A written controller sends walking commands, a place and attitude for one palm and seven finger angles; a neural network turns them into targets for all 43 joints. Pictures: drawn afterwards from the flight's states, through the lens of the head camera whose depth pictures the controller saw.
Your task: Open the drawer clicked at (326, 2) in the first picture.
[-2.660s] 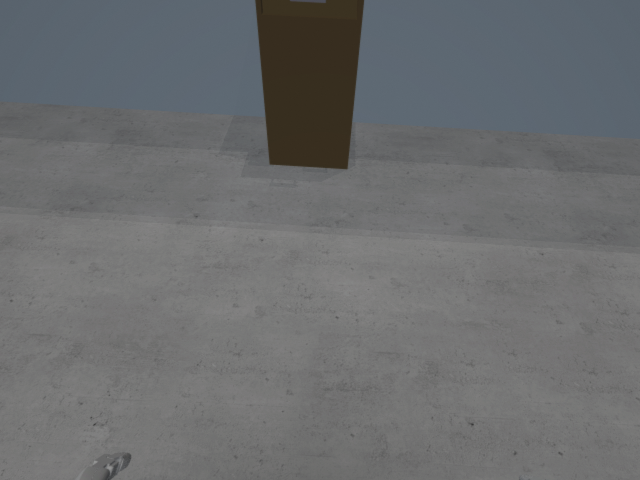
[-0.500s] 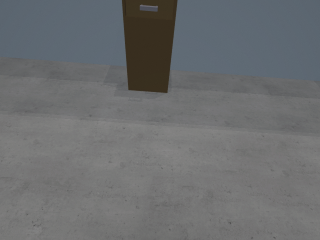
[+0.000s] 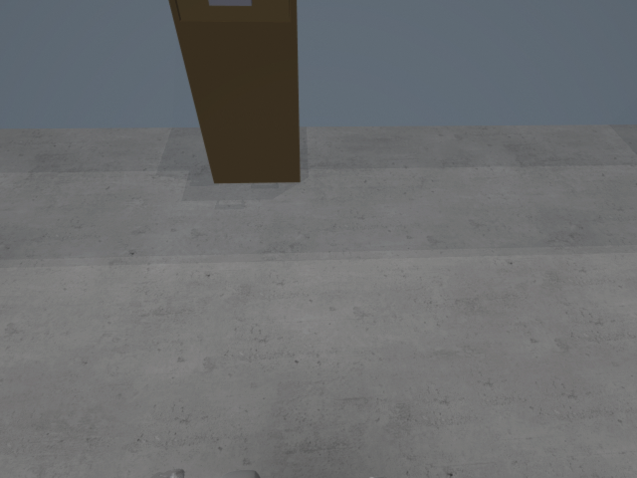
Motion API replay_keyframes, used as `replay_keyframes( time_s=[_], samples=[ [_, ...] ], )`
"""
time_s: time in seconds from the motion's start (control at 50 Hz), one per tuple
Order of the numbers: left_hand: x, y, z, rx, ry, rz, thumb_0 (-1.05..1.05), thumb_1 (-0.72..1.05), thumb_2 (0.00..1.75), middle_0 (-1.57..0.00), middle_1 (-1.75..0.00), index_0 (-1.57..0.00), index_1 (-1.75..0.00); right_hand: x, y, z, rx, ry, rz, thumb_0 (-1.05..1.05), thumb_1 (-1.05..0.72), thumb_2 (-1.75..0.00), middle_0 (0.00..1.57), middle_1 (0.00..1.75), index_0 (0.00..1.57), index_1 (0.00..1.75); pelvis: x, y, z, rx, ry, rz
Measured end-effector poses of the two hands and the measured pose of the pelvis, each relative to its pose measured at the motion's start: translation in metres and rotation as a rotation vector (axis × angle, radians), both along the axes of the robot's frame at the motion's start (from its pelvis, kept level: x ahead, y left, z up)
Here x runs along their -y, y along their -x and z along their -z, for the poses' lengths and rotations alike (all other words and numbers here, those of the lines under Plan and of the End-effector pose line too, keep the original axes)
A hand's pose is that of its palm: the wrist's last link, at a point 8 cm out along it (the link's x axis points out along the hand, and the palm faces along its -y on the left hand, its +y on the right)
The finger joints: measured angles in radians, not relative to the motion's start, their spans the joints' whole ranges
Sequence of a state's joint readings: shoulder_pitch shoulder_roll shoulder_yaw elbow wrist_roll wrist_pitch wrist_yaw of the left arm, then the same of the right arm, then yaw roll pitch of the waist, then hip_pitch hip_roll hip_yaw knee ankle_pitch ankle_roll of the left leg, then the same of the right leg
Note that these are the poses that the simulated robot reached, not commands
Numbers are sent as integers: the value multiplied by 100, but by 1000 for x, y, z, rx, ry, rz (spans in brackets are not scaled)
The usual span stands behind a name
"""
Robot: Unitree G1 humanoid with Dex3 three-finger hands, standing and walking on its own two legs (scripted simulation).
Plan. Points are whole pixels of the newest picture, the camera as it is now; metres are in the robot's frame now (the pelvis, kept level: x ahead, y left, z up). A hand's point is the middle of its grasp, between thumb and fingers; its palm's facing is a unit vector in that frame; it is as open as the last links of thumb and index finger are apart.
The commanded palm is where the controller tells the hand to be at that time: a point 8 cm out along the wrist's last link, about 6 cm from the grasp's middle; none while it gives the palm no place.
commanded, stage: walk to a spot facing it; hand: left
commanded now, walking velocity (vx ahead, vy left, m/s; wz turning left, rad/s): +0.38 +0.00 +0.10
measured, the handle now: out of the picture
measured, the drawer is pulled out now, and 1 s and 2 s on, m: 0.00 0.00 0.00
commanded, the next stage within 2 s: take the last steps up to it in 1.04 s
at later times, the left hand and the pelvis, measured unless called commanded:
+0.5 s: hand out of the picture +0.12 +0.23 -0.16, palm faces +0.11 -0.99 -0.13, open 7.4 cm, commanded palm none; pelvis +0.21 +0.07 +0.01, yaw +1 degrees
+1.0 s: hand (238, 256) +0.54 +0.17 -0.15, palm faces -0.07 -0.97 -0.21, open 7.4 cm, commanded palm none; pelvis +0.42 +0.00 +0.00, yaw -5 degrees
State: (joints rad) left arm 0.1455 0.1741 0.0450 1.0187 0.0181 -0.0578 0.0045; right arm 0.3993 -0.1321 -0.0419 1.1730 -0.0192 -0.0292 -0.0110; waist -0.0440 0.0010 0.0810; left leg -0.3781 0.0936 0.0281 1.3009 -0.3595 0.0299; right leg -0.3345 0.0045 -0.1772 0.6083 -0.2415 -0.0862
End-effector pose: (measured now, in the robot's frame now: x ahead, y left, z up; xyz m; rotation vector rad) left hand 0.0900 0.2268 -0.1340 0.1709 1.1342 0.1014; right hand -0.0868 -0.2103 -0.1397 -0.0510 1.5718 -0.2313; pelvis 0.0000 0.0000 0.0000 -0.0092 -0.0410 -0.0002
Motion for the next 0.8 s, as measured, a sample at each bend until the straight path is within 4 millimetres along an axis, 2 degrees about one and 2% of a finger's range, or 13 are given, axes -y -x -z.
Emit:
replay_keyframes(
  time_s=[0.08,0.16,0.22,0.3,0.36,0.4,0.44,0.48,0.54,0.62,0.7,0.8],
  samples=[
    [-8,5,-8,-57,-22,-51,-1,94,90,-20,-30,-20,-30,16,-110,-8,216,34,-66,0,-91,-90,20,30,20,30,1,-30,-11,-12,11,-9],
    [-10,15,-8,-132,-7,-94,0,93,90,-20,-30,-20,-30,19,-197,-22,350,48,-123,0,-92,-90,20,30,19,30,-3,-62,-16,-25,21,-20],
    [-10,24,-5,-193,18,-135,0,92,90,-20,-30,-20,-30,12,-251,-29,400,47,-176,0,-92,-90,20,30,19,30,-10,-87,-17,-33,29,-28],
    [-12,33,2,-292,59,-195,0,91,90,-20,-30,-20,-30,-9,-314,-33,423,39,-255,0,-92,-90,20,30,19,30,-24,-122,-15,-41,39,-45],
    [-17,36,8,-376,88,-238,1,91,90,-20,-30,-20,-30,-31,-357,-30,434,37,-303,0,-91,-90,20,30,20,30,-40,-152,-8,-45,41,-53],
    [-24,32,11,-433,102,-245,1,91,90,-20,-30,-20,-30,-45,-377,-26,454,40,-309,0,-91,-90,20,30,20,30,-51,-169,-3,-41,24,-47],
    [-32,17,8,-463,101,-226,1,91,90,-20,-30,-20,-30,-54,-385,-26,460,38,-285,0,-91,-90,20,30,20,30,-59,-184,-5,-32,18,-31],
    [-43,-9,3,-456,90,-204,1,91,90,-20,-30,-20,-30,-60,-382,-27,440,37,-237,0,-91,-90,20,30,20,30,-65,-200,-11,-29,13,-18],
    [-60,-64,-1,-398,64,-159,1,91,90,-20,-30,-20,-30,-49,-380,-34,421,91,-158,-3,-96,-90,21,30,20,30,-70,-223,-18,-28,3,1],
    [-74,-149,-5,-270,31,-117,1,91,90,-20,-30,-20,-30,-42,-361,-32,302,100,-121,-3,-96,-90,21,30,20,30,-70,-254,-22,-29,-8,18],
    [-72,-235,-10,-157,14,-62,1,91,90,-19,-30,-20,-30,-43,-339,-25,172,67,-63,-2,-94,-90,20,30,20,30,-63,-288,-21,-28,-20,37],
    [-48,-341,-14,-61,-9,43,1,91,90,-19,-30,-19,-30,-47,-323,-11,35,2,31,-1,-92,-90,20,30,20,30,-45,-334,-12,-24,-32,67]
  ],
)
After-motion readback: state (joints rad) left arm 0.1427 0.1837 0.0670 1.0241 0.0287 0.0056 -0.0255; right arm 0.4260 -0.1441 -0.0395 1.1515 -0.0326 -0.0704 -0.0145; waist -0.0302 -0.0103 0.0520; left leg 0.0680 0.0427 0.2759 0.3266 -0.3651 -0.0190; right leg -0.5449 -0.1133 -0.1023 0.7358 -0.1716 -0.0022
